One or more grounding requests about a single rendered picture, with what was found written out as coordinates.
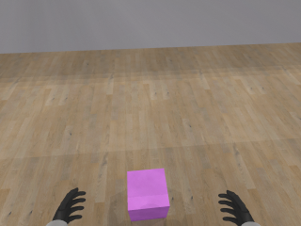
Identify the carton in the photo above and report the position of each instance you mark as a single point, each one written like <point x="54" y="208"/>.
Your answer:
<point x="147" y="196"/>

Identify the left robot hand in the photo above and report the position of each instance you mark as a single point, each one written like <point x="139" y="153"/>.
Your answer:
<point x="65" y="208"/>

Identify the right robot hand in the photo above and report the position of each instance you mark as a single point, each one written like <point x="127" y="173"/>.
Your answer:
<point x="239" y="210"/>

